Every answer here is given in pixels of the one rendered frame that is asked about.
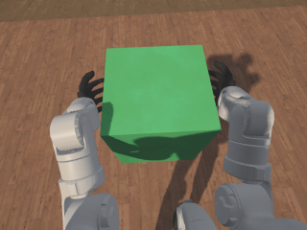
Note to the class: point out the right robot thigh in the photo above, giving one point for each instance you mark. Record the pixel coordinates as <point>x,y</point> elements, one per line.
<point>191,216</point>

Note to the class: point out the robot left upper arm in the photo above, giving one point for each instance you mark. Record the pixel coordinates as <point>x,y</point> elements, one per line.
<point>93,212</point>

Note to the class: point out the robot right upper arm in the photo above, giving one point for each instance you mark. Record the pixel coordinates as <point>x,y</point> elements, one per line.
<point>242,206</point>

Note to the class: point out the robot left hand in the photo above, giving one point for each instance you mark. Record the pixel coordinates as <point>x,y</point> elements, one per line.
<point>85,89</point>

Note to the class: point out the robot left forearm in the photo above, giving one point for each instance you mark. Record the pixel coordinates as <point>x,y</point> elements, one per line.
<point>72,135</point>

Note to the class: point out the robot right hand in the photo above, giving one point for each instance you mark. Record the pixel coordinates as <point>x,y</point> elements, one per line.
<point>225,79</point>

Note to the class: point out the carton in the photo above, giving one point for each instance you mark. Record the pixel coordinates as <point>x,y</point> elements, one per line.
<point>158,103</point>

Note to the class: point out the robot right forearm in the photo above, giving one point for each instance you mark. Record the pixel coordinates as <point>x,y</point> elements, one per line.
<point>249,137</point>

